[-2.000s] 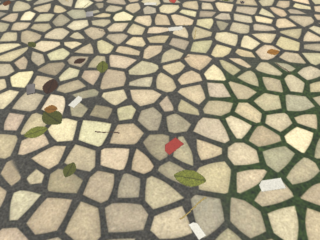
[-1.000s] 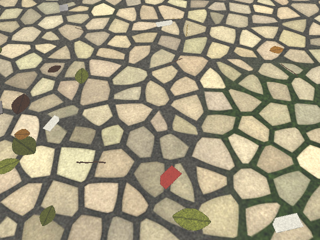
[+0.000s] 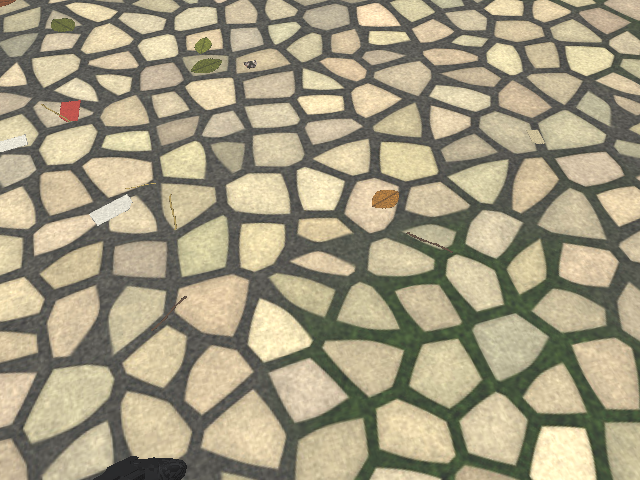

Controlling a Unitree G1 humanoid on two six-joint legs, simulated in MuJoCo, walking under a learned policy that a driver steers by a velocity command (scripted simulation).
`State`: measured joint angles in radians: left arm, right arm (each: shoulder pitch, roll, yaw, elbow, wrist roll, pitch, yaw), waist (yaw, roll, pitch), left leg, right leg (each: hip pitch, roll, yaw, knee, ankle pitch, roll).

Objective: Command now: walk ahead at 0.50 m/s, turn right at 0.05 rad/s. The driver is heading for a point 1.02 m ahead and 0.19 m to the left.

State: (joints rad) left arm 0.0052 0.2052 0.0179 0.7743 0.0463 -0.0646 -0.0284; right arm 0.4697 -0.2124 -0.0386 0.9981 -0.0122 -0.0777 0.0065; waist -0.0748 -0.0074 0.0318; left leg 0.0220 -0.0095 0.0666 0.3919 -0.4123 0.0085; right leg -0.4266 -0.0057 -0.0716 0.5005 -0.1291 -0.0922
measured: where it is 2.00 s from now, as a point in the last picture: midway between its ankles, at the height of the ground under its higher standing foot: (223, 289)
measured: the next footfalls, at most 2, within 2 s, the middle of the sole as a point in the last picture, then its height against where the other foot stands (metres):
left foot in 0.54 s outside the picture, level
right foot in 1.08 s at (295, 347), level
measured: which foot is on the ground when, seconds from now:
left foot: down 0.00-0.00, up 0.02-0.52, down 0.54-1.00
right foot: down 0.00-0.56, up 0.58-1.00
